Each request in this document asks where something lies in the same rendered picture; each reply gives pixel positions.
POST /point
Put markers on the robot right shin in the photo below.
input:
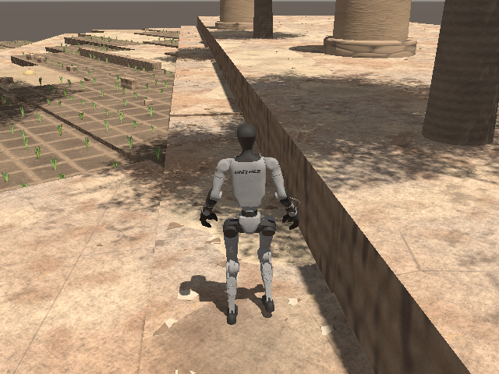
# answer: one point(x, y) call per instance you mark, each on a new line
point(267, 274)

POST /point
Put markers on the left robot hand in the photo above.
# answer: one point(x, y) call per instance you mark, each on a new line
point(209, 217)

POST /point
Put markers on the right robot hand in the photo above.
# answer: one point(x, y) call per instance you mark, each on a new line
point(295, 219)

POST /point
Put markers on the right robot upper arm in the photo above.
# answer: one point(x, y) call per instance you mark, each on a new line
point(276, 175)

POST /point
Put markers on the right robot forearm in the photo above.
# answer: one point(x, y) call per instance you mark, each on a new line
point(288, 205)

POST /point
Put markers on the left robot upper arm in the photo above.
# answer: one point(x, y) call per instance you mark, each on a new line
point(219, 177)

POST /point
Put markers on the left robot forearm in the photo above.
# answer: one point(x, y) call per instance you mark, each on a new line
point(209, 205)

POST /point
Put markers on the left robot foot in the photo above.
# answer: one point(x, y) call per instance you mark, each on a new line
point(231, 320)

